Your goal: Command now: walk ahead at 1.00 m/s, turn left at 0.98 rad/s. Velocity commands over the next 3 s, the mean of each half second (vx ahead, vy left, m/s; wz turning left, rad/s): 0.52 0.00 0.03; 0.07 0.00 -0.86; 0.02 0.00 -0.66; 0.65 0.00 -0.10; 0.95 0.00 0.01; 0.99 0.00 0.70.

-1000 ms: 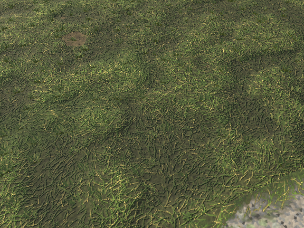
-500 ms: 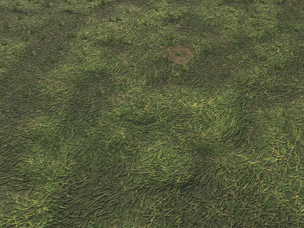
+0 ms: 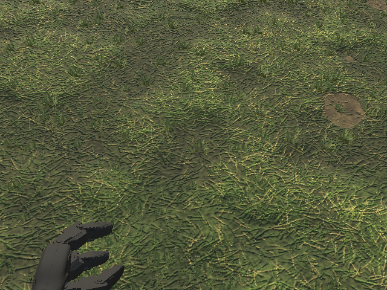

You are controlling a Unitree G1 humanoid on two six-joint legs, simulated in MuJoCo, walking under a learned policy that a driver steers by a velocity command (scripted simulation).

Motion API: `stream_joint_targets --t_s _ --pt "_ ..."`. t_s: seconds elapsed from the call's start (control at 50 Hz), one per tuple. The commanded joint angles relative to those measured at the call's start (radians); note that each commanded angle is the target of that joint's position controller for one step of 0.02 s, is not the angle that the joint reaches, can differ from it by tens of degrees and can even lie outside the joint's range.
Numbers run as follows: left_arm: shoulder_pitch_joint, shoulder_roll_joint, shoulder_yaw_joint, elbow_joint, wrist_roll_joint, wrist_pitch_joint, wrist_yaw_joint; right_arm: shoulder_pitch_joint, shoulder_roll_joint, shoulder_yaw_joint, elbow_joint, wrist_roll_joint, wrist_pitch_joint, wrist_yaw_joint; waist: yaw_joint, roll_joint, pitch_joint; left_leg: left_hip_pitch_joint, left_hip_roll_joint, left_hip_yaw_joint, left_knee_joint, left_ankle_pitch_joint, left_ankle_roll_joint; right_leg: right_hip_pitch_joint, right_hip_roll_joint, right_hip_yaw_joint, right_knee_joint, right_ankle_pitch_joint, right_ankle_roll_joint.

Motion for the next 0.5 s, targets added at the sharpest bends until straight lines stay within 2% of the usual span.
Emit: stream_joint_targets --t_s 0.02,0.04,0.06,0.08,0.1,0.12,0.14,0.16,0.18,0.2,0.22,0.24,0.26,0.28,0.3,0.34,0.36,0.4,0.44,0.46,0.48,0.5 --pt "-0.101 0.095 0.044 -0.120 -0.020 -0.013 -0.003 -0.046 -0.204 -0.056 -0.079 0.024 -0.013 -0.011 0.020 0.084 0.013 -0.329 0.172 -0.242 -0.201 0.159 0.101 0.369 0.105 -0.131 -0.176 0.148 0.009" --pt "-0.093 0.109 0.053 -0.128 -0.033 -0.017 -0.003 -0.027 -0.191 -0.058 -0.073 0.028 -0.009 -0.011 0.025 0.106 0.006 -0.254 0.183 -0.266 -0.166 0.176 0.086 0.373 0.108 -0.114 -0.209 0.112 0.000" --pt "-0.055 0.134 0.067 -0.127 -0.045 -0.023 -0.001 -0.027 -0.182 -0.059 -0.073 0.024 -0.005 -0.012 0.056 0.131 -0.016 -0.183 0.188 -0.276 -0.109 0.263 0.066 0.405 0.114 -0.108 -0.229 0.065 -0.017" --pt "0.077 0.177 0.092 -0.095 -0.042 -0.029 0.001 -0.046 -0.179 -0.059 -0.074 0.004 0.000 -0.009 0.132 0.141 -0.082 -0.093 0.163 -0.225 0.034 0.511 0.033 0.492 0.132 -0.153 -0.241 0.063 -0.049" --pt "0.280 0.212 0.106 -0.053 -0.022 -0.034 -0.002 -0.098 -0.172 -0.051 -0.094 -0.016 0.003 0.000 0.244 0.176 -0.188 -0.095 0.143 -0.162 0.257 0.708 -0.013 0.682 0.100 -0.167 -0.176 0.086 -0.088" --pt "0.509 0.273 0.106 0.006 -0.002 -0.026 -0.002 -0.098 -0.085 -0.021 -0.123 -0.049 0.001 0.011 0.291 0.030 -0.344 -0.221 0.104 -0.087 0.638 0.453 -0.058 0.934 -0.070 0.064 -0.123 0.134 -0.152" --pt "0.545 0.315 0.114 0.080 0.035 -0.030 -0.031 0.168 -0.021 -0.004 -0.104 0.033 -0.002 0.016 0.137 -0.530 -0.458 -0.501 -0.037 -0.061 0.967 -0.162 -0.121 1.104 -0.347 0.751 -0.376 0.000 -0.415" --pt "0.468 0.183 0.090 0.052 0.012 -0.021 -0.038 0.139 -0.104 -0.004 -0.071 0.034 0.011 0.013 0.162 -0.336 -0.344 -0.609 0.067 -0.083 1.014 -0.140 -0.119 1.063 -0.290 0.789 -0.399 -0.264 -0.394" --pt "0.379 0.111 0.070 0.043 0.000 -0.007 -0.033 -0.066 -0.146 -0.006 -0.121 0.016 0.015 0.020 0.185 -0.187 -0.184 -0.643 0.102 -0.041 0.996 -0.102 -0.121 0.914 -0.228 0.570 -0.386 -0.156 -0.356" --pt "0.305 0.130 0.066 0.036 -0.004 0.002 -0.036 -0.205 -0.156 -0.005 -0.170 -0.023 0.008 0.018 0.159 -0.019 -0.101 -0.597 0.138 0.022 0.903 -0.062 -0.121 0.739 -0.170 0.432 -0.394 0.062 -0.321" --pt "0.282 0.141 0.066 0.042 -0.012 0.003 -0.037 -0.290 -0.168 -0.011 -0.205 -0.057 -0.003 0.013 0.147 0.034 -0.074 -0.565 0.169 0.048 0.793 -0.045 -0.126 0.642 -0.134 0.335 -0.376 0.293 -0.308" --pt "0.293 0.141 0.060 0.054 -0.007 0.002 -0.032 -0.308 -0.150 -0.008 -0.224 -0.063 -0.011 0.015 0.124 0.027 -0.077 -0.516 0.196 0.055 0.697 -0.049 -0.130 0.588 -0.105 0.270 -0.369 0.454 -0.298" --pt "0.300 0.128 0.056 0.070 -0.008 0.004 -0.028 -0.311 -0.126 0.001 -0.235 -0.061 -0.015 0.015 0.112 0.006 -0.091 -0.481 0.205 0.071 0.570 -0.053 -0.142 0.569 -0.076 0.225 -0.370 0.560 -0.294" --pt "0.292 0.143 0.060 0.075 -0.008 0.013 -0.021 -0.317 -0.103 0.011 -0.242 -0.052 -0.017 0.015 0.098 -0.009 -0.103 -0.439 0.203 0.087 0.421 -0.058 -0.156 0.541 -0.066 0.192 -0.369 0.631 -0.298" --pt "0.290 0.191 0.075 0.074 -0.008 0.026 -0.010 -0.338 -0.098 0.018 -0.247 -0.045 -0.018 0.013 0.099 -0.025 -0.125 -0.375 0.177 0.112 0.314 -0.021 -0.170 0.498 -0.066 0.184 -0.376 0.680 -0.312" --pt "0.287 0.267 0.101 0.063 -0.022 0.058 0.009 -0.338 -0.115 0.019 -0.236 -0.026 -0.008 0.015 0.082 -0.065 -0.188 -0.216 0.125 0.123 0.173 0.144 -0.178 0.428 -0.053 0.180 -0.388 0.570 -0.302" --pt "0.286 0.277 0.107 0.055 -0.031 0.071 0.015 -0.348 -0.136 0.015 -0.234 -0.022 0.002 0.015 0.075 -0.066 -0.197 -0.168 0.111 0.113 0.122 0.221 -0.178 0.404 -0.045 0.190 -0.388 0.463 -0.281" --pt "0.271 0.254 0.105 0.034 -0.047 0.091 0.028 -0.368 -0.166 0.004 -0.238 -0.026 0.019 0.014 0.057 -0.058 -0.181 -0.069 0.113 0.081 -0.003 0.361 -0.173 0.342 -0.011 0.214 -0.368 0.235 -0.220" --pt "0.269 0.204 0.096 0.016 -0.046 0.104 0.037 -0.354 -0.190 -0.012 -0.236 -0.037 0.025 0.012 0.039 -0.045 -0.158 0.069 0.158 0.071 -0.115 0.471 -0.150 0.243 0.052 0.217 -0.285 0.010 -0.152" --pt "0.297 0.150 0.082 0.012 -0.040 0.108 0.034 -0.307 -0.217 -0.021 -0.233 -0.049 0.029 0.003 0.030 0.014 -0.170 0.165 0.283 -0.002 -0.162 0.497 -0.099 0.155 0.101 0.176 -0.145 -0.235 -0.111" --pt "0.400 0.075 0.063 0.018 -0.020 0.115 0.031 -0.272 -0.259 -0.024 -0.243 -0.057 0.040 -0.011 0.071 0.199 -0.240 0.264 0.539 -0.205 -0.151 0.680 -0.010 0.067 0.189 0.038 0.126 -0.650 -0.071" --pt "0.500 0.136 0.070 -0.010 -0.033 0.115 0.028 -0.301 -0.261 -0.028 -0.242 -0.078 0.052 -0.003 0.131 0.316 -0.303 0.196 0.691 -0.393 -0.219 0.541 0.111 0.021 0.138 -0.030 0.290 -0.674 -0.053"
